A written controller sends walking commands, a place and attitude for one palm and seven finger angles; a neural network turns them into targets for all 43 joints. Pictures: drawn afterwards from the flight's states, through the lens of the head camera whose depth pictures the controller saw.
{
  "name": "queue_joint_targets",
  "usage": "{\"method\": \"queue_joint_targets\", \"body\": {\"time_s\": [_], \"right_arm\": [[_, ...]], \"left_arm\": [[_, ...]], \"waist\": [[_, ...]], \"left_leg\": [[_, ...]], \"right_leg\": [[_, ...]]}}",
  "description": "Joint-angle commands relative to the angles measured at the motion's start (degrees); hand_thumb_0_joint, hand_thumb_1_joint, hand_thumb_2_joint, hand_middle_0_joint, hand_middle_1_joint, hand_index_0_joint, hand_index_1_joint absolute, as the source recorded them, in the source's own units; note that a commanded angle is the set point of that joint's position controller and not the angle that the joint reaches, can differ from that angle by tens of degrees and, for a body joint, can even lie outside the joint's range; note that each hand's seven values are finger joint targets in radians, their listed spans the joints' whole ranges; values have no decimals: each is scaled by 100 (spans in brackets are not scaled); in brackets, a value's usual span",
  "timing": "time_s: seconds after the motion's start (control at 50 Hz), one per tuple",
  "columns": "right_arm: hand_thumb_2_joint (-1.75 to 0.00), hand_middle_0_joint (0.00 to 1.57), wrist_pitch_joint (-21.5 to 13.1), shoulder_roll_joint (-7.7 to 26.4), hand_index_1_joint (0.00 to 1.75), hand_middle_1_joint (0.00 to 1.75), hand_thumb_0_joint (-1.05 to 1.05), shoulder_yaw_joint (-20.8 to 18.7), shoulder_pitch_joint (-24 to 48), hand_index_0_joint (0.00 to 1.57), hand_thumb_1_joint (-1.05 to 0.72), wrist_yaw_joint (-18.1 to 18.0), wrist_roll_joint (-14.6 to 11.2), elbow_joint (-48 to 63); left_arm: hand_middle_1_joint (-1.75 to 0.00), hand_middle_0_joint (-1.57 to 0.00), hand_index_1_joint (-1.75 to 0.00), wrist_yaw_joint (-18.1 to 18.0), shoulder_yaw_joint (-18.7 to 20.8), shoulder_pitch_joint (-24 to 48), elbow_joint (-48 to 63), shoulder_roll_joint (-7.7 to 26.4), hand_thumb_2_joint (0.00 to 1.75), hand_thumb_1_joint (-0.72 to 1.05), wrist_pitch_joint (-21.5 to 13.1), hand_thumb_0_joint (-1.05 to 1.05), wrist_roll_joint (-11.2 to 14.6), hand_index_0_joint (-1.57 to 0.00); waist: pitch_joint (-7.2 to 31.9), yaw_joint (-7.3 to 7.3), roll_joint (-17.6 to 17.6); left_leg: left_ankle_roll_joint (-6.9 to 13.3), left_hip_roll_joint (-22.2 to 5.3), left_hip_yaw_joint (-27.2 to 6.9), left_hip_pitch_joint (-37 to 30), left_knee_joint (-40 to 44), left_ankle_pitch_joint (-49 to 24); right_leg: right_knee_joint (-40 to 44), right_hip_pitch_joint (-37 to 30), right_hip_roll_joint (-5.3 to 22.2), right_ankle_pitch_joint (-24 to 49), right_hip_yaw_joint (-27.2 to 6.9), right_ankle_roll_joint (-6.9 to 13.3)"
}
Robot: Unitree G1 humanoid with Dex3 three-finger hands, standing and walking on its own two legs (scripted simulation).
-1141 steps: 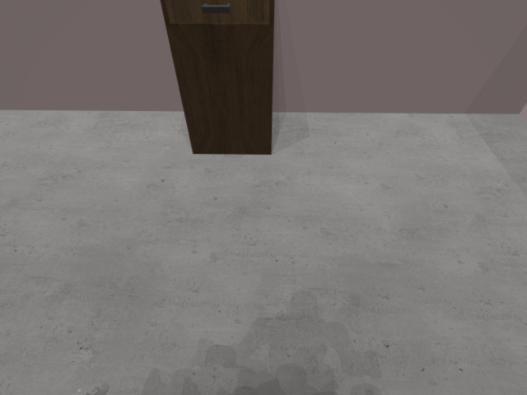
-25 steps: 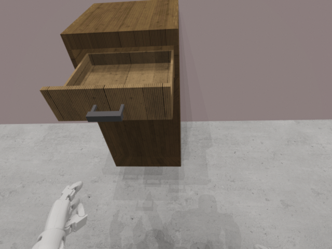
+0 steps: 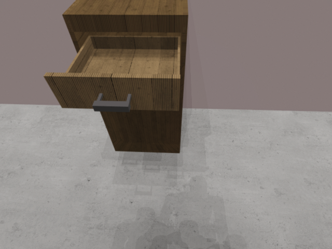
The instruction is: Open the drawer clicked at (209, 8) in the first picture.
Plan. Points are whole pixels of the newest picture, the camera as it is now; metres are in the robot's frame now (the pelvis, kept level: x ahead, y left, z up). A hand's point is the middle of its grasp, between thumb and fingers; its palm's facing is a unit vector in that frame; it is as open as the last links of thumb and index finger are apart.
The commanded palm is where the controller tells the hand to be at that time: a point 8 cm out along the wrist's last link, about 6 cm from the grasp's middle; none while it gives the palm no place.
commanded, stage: let the arm hang, fingers relaxed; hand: left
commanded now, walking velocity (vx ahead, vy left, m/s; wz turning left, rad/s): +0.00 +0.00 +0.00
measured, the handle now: (113, 101) +0.53 +0.21 +0.03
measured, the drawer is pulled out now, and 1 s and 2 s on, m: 0.29 0.29 0.29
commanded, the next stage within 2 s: look to check the result in 0.44 s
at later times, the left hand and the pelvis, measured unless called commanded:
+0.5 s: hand out of the picture -0.02 +0.16 -0.18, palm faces +0.04 -0.98 -0.19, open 7.3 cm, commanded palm none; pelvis -0.01 +0.00 +0.00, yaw +0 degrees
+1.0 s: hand out of the picture -0.01 +0.15 -0.18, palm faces +0.05 -0.98 -0.19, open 7.3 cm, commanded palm none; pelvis +0.00 -0.01 +0.00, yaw +0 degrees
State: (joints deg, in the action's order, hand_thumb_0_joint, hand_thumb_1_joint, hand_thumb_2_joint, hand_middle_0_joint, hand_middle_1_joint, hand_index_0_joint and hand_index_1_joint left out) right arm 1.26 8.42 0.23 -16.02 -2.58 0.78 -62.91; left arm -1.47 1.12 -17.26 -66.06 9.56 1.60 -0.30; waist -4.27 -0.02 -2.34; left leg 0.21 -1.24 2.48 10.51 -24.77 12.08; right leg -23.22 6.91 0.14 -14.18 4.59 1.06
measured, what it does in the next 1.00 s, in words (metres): stands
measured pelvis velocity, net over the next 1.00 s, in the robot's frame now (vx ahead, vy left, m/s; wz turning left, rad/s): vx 0.00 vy -0.01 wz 0.00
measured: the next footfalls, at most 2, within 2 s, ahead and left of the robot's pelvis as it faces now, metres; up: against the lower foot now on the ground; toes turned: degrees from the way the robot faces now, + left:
none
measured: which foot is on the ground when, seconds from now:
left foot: down 0.00-1.00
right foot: down 0.00-1.00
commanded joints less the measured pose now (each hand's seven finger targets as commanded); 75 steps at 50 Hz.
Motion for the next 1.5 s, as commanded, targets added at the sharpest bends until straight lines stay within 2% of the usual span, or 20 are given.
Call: {"method": "queue_joint_targets", "body": {"time_s": [0.0, 0.06, 0.24, 0.3, 0.46, 0.58, 0.68, 0.7, 0.8, 0.84, 1.0, 1.48], "right_arm": [[-90, 20, -70, 519, 30, 30, 0, -120, -430, 20, -90, -2, 11, 44], [-90, 20, -71, 463, 30, 30, 0, -127, -443, 20, -90, 7, 10, 4], [-90, 20, -75, 290, 30, 30, 0, -146, -578, 20, -90, -3, 42, -39], [-90, 20, -67, 262, 30, 30, 0, -167, -633, 20, -90, 3, 41, -30], [-90, 20, -71, 235, 30, 30, 0, -179, -685, 20, -90, 0, 19, -40], [-90, 20, -62, 209, 30, 30, 0, -168, -695, 20, -90, -4, 23, -63], [-90, 20, -75, 228, 30, 30, 0, -175, -637, 20, -90, -12, 22, -67], [-90, 20, -81, 231, 30, 30, 0, -175, -621, 20, -90, -13, 20, -60], [-90, 20, -74, 238, 30, 30, 0, -168, -556, 20, -90, -13, 21, -68], [-90, 20, -80, 255, 30, 30, 0, -166, -531, 20, -90, -18, 23, -73], [-90, 20, -88, 279, 30, 30, 0, -154, -472, 20, -90, -20, 20, -77], [-90, 20, -80, 323, 30, 30, 0, -138, -411, 20, -90, -33, 23, -130]], "left_arm": [[-30, -20, -30, -56, 40, -179, 155, 498, 90, 90, -127, 0, -13, -20], [-30, -20, -30, -70, 60, -206, 135, 461, 90, 90, -130, 0, -29, -20], [-30, -20, -30, -67, 114, -192, 141, 358, 90, 90, -120, 0, -29, -20], [-30, -20, -30, -68, 114, -180, 151, 346, 90, 90, -128, 0, -29, -20], [-30, -20, -30, -80, 120, -227, 148, 318, 90, 90, -161, 0, -28, -20], [-30, -20, -30, -84, 110, -231, 109, 295, 90, 90, -168, 0, -22, -20], [-30, -20, -30, -90, 112, -247, 92, 258, 90, 90, -178, 0, -27, -20], [-30, -20, -30, -89, 108, -248, 92, 257, 90, 90, -176, 0, -23, -20], [-30, -20, -30, -92, 104, -226, 95, 262, 90, 90, -185, 0, -24, -20], [-30, -20, -30, -89, 104, -225, 92, 260, 90, 90, -188, 0, -18, -20], [-30, -20, -30, -93, 103, -157, 121, 305, 90, 90, -207, 0, -16, -20], [-30, -20, -30, -96, 111, -121, 109, 379, 90, 90, -227, 0, -7, -20]], "waist": [[-177, -38, 303], [-248, -16, 347], [-351, -20, -31], [-317, -31, 169], [-163, -46, 196], [-203, -74, 155], [-167, -64, 171], [-137, -61, 82], [-194, -57, 239], [-112, -60, 125], [-88, -56, 185], [-31, -42, 246]], "left_leg": [[163, -509, -468, 31, 567, -311], [162, -493, -455, 59, 591, -187], [151, -458, -493, 359, 685, 266], [154, -446, -487, 338, 625, 271], [138, -443, -426, 129, 447, -109], [132, -455, -420, 129, 449, -116], [129, -485, -419, 70, 450, -265], [128, -476, -422, 50, 453, -285], [121, -481, -408, 44, 435, -359], [114, -471, -400, -16, 416, -402], [105, -497, -388, -77, 395, -697], [66, -524, -312, -231, 398, -833]], "right_leg": [[554, 362, 535, 172, -532, 126], [545, 474, 530, 39, -524, 127], [485, 516, 511, -151, -553, 155], [509, 564, 512, -227, -572, 156], [517, 632, 540, -101, -607, 173], [561, 636, 547, -108, -610, 169], [523, 585, 536, 89, -582, 156], [508, 565, 537, 124, -591, 156], [542, 563, 550, 179, -583, 152], [541, 527, 557, 223, -608, 162], [527, 395, 569, 609, -593, 160], [593, 252, 586, 987, -590, 166]]}}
